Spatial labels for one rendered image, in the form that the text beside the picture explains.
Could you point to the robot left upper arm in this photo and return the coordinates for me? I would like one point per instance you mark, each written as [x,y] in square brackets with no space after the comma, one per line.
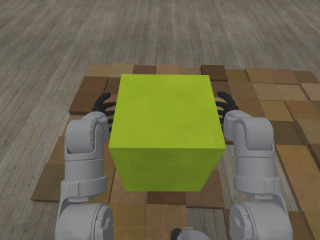
[91,221]

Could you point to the robot right forearm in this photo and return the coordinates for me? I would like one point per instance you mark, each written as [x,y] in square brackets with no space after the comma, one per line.
[255,165]

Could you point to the right robot shin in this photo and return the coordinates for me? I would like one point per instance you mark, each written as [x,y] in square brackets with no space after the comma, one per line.
[186,229]

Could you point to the robot left forearm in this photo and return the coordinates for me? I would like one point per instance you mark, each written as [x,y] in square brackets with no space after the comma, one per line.
[84,176]

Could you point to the carton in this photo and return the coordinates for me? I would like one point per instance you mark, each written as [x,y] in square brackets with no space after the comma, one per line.
[166,133]

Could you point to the robot right hand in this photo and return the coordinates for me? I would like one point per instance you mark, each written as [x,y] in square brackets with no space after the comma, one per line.
[226,107]

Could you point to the robot right upper arm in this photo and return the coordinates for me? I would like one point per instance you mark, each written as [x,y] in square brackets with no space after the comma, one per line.
[252,220]

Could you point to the robot left hand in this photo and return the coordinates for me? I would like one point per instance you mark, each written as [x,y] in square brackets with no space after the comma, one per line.
[100,107]

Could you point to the right robot thigh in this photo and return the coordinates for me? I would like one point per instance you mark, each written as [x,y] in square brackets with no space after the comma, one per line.
[192,235]

